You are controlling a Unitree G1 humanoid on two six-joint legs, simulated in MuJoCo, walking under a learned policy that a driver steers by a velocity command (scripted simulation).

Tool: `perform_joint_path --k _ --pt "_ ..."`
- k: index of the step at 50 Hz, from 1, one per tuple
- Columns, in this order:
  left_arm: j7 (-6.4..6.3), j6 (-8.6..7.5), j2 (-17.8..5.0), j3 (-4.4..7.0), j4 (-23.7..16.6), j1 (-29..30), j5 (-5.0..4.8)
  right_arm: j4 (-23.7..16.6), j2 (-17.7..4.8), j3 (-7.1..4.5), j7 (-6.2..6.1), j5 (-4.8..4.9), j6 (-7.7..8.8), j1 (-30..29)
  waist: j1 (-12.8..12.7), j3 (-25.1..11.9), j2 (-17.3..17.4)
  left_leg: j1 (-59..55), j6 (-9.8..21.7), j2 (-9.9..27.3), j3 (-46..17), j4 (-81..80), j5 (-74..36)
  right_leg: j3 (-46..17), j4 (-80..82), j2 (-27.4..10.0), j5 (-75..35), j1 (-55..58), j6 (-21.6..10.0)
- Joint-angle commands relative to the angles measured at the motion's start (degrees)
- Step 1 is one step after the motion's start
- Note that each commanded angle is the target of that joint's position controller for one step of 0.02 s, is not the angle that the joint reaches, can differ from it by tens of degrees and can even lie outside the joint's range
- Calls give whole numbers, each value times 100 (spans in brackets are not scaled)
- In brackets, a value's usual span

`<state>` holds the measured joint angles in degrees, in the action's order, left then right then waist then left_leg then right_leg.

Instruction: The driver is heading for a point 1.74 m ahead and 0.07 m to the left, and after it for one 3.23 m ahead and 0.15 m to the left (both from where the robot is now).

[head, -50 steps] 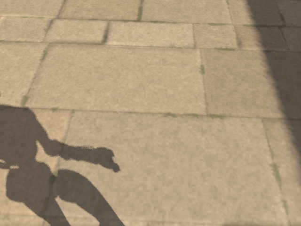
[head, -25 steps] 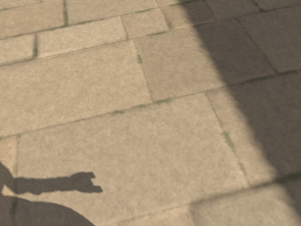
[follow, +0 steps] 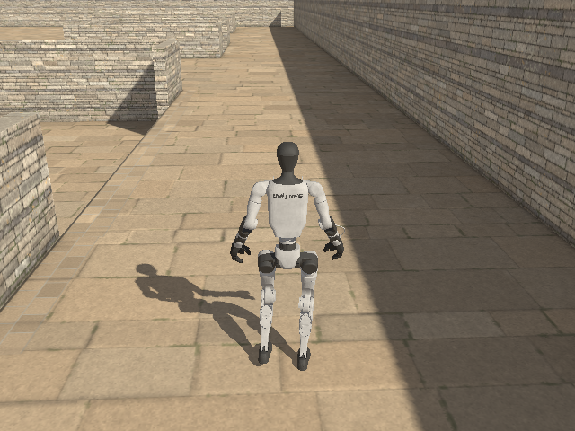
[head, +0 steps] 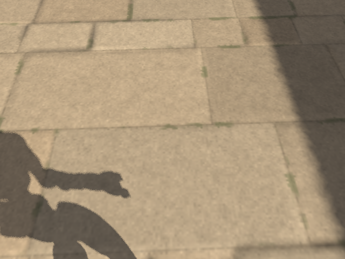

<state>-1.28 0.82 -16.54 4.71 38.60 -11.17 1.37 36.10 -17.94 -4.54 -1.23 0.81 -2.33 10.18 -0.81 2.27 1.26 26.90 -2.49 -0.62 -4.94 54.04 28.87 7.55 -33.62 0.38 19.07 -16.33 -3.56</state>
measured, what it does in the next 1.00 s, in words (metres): walks ahead: left foot, then right foot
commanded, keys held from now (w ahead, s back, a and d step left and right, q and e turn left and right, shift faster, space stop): q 0.32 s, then w+q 0.04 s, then w+e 0.64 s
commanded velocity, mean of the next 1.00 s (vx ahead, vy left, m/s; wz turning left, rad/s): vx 0.23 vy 0.00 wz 0.07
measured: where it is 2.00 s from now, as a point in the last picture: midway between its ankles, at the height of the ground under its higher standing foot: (189, 186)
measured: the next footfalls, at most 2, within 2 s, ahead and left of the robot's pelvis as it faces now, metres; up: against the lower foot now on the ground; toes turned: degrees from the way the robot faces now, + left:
left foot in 0.26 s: +0.03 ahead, +0.16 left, +0.00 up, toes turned +12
right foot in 0.80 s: +0.23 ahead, -0.06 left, +0.00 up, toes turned +4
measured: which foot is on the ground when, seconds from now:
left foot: up 0.00-0.24, down 0.26-0.82, up 0.84-1.00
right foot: down 0.00-0.26, up 0.28-0.78, down 0.80-1.00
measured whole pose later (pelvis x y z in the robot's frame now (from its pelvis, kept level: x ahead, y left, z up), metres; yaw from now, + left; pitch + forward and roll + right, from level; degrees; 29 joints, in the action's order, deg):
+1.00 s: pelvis +0.21 +0.01 +0.02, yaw +1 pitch +3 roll +1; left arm 0.9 -3.2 -15.7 2.4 39.5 -20.4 -0.6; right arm 38.9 -17.8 -3.1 1.1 -0.7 6.1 11.2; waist -1.6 0.8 1.9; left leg 32.6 -1.0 2.8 -1.8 61.2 15.2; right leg -2.1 -22.9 3.8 13.1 -12.3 -5.0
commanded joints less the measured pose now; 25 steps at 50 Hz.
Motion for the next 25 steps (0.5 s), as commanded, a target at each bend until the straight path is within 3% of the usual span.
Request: perform_joint_path --k 1,4,6,10,12,13,14,15,16,17,18,19,22,25 --pt "-57 -168 -793 171 -494 345 -37 -468 -582 -220 9 66 -46 -40 141 -358 -438 1135 -150 411 -83 1476 217 -1911 1512 -2214 -2871 966 -1261" --pt "-124 -95 -862 203 -417 287 -39 -557 -316 -113 80 61 -94 -295 -41 -351 -719 744 -268 425 392 570 -452 -903 1476 -1696 -2813 1007 -981" --pt "-122 -34 -941 238 -364 203 -67 -699 -153 -26 182 60 -83 -519 -173 -503 -851 284 -217 406 620 -277 -434 -534 1368 -1671 -2932 1107 -932" --pt "-28 -8 -1164 319 -243 120 -231 -750 -365 -121 282 79 -133 -375 -88 -705 -1016 -484 32 220 974 -1595 -865 -379 1009 -1931 -3016 1227 -742" --pt "15 -32 -986 279 -121 34 -326 -616 -522 -232 235 36 -165 32 135 -750 -812 -1476 356 -26 1042 -2729 -1792 6 318 -1723 -2415 769 -257" --pt "44 -61 -765 219 -64 -174 -213 -587 -958 -388 148 25 -148 377 220 -883 25 -2512 671 363 255 -3032 -3417 391 -759 -1318 -1530 -121 198" --pt "60 -81 -385 51 -394 48 143 -760 -1595 -487 45 -52 -85 511 149 -868 1736 -3415 1599 1958 -1992 -2890 -6015 476 -2678 -498 2028 -2096 782" --pt "10 -88 -643 120 -520 533 16 -750 -1451 -424 136 -254 87 622 587 -1475 1155 -2895 2535 2493 -2682 -3200 -5322 -766 -3649 -176 2342 -2322 863" --pt "-19 -55 -809 168 -527 714 -158 -682 -1270 -349 176 -229 210 411 478 -1113 691 -2677 2345 2153 -2138 -3354 -4599 -1010 -3888 -287 1875 -2462 806" --pt "-33 -57 -808 186 -478 598 -166 -567 -1083 -315 139 -67 266 278 296 -875 569 -2507 1982 1765 -1797 -3480 -3147 -1079 -3628 -387 1258 -2566 704" --pt "-44 -77 -875 222 -390 528 -114 -547 -863 -248 104 60 269 181 223 -752 388 -2360 1734 1528 -1743 -3657 -1732 -1136 -3321 -473 772 -2594 643" --pt "-11 -91 -906 235 -331 397 -106 -549 -704 -168 71 85 269 5 114 -662 485 -2151 1640 1388 -1607 -3872 -848 -1055 -3143 -462 286 -2471 631" --pt "119 -206 -664 138 -117 202 -178 -446 -516 -56 16 -88 388 78 112 -615 704 -2049 1524 1227 -1307 -4315 -320 -844 -2503 -422 -517 -2132 637" --pt "163 -302 -508 38 -144 520 -211 -263 -682 -91 20 -132 521 276 294 -343 653 -2035 1450 1263 -983 -4442 -629 -826 -1537 -457 -806 -1972 587"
